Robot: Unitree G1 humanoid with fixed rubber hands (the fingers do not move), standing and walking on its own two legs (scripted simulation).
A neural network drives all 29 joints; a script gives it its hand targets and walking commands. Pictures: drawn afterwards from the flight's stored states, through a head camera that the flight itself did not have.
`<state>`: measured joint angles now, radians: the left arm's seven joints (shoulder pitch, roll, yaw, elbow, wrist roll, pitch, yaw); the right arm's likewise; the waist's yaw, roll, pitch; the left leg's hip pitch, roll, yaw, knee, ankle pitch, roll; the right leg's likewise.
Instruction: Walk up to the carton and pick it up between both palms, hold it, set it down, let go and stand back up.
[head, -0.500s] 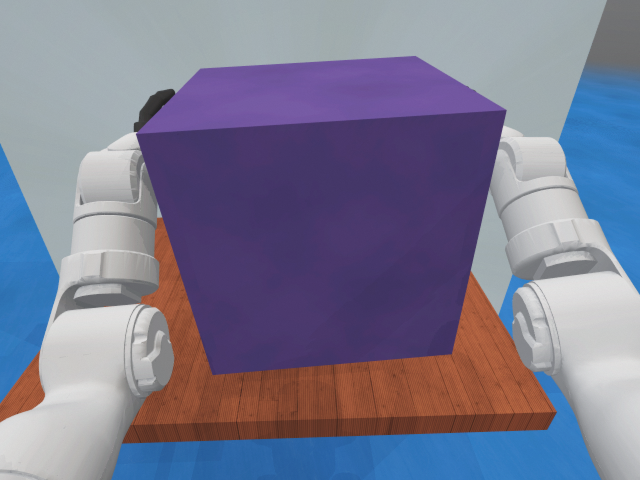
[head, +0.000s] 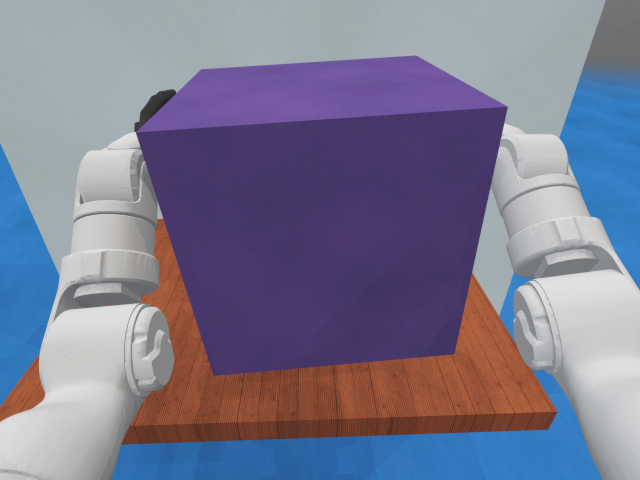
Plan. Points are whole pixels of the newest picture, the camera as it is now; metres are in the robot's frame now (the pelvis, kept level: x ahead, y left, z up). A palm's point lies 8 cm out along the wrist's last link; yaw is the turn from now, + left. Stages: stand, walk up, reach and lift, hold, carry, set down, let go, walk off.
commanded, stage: hold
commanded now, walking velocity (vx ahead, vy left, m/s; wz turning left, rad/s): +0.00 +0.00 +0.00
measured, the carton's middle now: (321, 204) +0.36 +0.00 +0.25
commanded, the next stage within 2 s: none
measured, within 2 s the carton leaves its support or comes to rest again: neither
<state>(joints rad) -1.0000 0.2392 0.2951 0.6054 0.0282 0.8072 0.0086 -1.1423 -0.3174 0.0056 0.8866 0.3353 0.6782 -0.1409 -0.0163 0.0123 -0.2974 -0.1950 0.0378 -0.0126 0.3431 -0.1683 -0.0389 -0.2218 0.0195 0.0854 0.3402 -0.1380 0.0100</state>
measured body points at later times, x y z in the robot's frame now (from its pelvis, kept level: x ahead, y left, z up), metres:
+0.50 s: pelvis +0.00 +0.00 +0.00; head -0.10 +0.00 +0.44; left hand +0.38 +0.19 +0.32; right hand +0.39 -0.18 +0.33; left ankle +0.01 +0.14 -0.75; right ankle +0.03 -0.13 -0.75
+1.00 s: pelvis +0.00 +0.00 +0.00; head -0.10 +0.00 +0.44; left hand +0.38 +0.19 +0.32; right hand +0.39 -0.18 +0.33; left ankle +0.01 +0.14 -0.75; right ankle +0.03 -0.13 -0.75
